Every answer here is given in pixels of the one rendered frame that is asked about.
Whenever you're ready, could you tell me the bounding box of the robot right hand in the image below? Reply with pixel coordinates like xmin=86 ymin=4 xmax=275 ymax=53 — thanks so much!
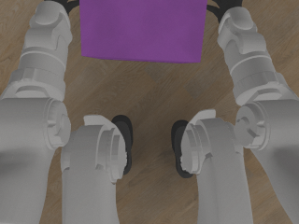
xmin=206 ymin=0 xmax=243 ymax=24

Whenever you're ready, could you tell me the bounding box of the right robot upper arm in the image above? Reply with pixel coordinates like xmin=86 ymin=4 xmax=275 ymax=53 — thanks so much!
xmin=234 ymin=99 xmax=299 ymax=224

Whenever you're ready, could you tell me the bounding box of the left robot forearm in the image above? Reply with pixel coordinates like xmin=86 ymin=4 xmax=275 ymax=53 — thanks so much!
xmin=0 ymin=0 xmax=73 ymax=102

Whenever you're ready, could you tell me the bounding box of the right robot forearm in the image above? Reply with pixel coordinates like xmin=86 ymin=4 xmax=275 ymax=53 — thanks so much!
xmin=217 ymin=7 xmax=299 ymax=106

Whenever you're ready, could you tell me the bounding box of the robot left hand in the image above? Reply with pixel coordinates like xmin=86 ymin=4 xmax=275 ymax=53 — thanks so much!
xmin=44 ymin=0 xmax=79 ymax=17

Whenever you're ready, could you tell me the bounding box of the left robot thigh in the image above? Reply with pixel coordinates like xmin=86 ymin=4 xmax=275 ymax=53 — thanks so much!
xmin=62 ymin=124 xmax=125 ymax=224

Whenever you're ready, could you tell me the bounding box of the robot right foot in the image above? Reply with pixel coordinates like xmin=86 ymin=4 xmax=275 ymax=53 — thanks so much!
xmin=171 ymin=119 xmax=193 ymax=178

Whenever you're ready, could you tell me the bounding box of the left robot upper arm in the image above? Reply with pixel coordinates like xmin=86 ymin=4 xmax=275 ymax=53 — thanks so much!
xmin=0 ymin=97 xmax=71 ymax=224

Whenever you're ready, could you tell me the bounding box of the carton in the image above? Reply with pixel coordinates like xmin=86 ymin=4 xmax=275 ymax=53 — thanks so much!
xmin=79 ymin=0 xmax=207 ymax=63

